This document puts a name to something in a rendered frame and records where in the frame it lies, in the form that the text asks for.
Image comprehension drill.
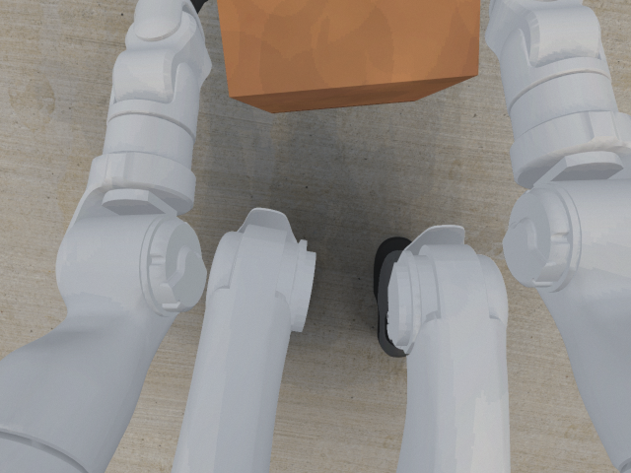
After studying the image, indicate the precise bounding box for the left robot forearm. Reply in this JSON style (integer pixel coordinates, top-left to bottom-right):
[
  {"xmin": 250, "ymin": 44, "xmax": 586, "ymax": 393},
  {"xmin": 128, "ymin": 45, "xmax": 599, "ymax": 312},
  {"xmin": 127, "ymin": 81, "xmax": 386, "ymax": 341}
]
[{"xmin": 55, "ymin": 0, "xmax": 212, "ymax": 297}]

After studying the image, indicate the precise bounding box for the robot right shin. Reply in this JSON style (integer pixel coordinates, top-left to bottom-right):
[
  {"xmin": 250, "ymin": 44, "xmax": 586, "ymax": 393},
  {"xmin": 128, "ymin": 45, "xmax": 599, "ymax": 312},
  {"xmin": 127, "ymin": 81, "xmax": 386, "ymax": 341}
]
[{"xmin": 386, "ymin": 225, "xmax": 508, "ymax": 350}]

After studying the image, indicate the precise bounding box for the left robot upper arm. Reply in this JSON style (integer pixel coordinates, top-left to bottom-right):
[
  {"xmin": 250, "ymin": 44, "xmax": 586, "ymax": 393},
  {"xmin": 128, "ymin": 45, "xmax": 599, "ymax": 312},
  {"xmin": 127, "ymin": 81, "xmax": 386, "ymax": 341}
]
[{"xmin": 0, "ymin": 214, "xmax": 207, "ymax": 473}]

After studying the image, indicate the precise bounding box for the right robot forearm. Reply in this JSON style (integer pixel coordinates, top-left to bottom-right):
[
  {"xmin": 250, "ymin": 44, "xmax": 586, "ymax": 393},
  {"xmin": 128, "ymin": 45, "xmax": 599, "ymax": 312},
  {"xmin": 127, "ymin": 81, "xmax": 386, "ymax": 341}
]
[{"xmin": 485, "ymin": 0, "xmax": 631, "ymax": 189}]

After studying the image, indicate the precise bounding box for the carton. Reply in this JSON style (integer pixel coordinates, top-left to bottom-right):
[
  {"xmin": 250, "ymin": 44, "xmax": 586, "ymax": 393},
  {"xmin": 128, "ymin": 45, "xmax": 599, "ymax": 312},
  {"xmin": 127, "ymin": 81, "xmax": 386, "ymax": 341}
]
[{"xmin": 217, "ymin": 0, "xmax": 480, "ymax": 113}]

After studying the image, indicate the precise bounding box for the right robot upper arm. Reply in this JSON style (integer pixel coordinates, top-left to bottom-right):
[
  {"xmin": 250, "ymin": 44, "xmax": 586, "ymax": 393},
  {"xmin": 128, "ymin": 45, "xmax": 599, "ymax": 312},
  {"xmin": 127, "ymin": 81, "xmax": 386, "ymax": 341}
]
[{"xmin": 503, "ymin": 178, "xmax": 631, "ymax": 473}]

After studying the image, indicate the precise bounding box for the robot right foot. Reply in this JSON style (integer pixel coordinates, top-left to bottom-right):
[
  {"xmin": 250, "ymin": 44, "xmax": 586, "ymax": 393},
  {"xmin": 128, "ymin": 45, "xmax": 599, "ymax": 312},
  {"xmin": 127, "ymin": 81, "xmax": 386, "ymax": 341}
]
[{"xmin": 374, "ymin": 236, "xmax": 412, "ymax": 358}]

